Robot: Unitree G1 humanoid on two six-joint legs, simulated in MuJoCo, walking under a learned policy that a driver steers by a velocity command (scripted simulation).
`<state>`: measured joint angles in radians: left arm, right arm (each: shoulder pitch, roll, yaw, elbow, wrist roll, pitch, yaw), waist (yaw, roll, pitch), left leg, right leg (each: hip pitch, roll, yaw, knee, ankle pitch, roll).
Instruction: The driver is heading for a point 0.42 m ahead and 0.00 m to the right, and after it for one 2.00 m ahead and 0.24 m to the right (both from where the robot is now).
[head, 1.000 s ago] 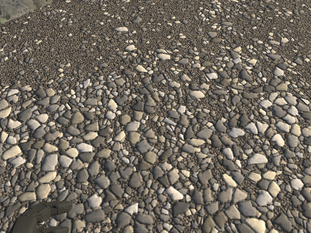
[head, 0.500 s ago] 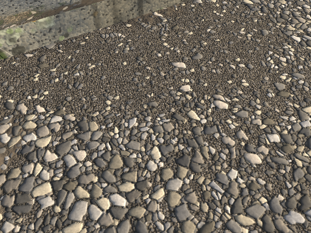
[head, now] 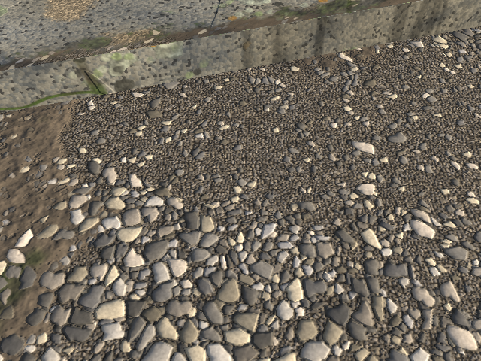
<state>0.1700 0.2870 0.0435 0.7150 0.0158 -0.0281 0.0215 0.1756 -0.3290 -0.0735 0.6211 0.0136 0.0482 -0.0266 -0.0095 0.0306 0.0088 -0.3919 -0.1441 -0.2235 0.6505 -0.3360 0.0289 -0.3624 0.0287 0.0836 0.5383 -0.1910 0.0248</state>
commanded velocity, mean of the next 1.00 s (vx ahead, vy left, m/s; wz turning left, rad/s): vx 0.33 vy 0.00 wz -0.01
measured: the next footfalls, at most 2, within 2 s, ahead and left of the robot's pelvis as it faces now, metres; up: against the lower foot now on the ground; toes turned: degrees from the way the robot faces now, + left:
left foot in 0.40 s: +0.13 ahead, +0.16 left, +0.00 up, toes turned +11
right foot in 0.86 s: +0.47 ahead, -0.02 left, +0.00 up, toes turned -2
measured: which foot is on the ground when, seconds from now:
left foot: up 0.00-0.38, down 0.40-0.88, up 0.90-1.00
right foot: down 0.00-0.40, up 0.42-0.84, down 0.86-1.00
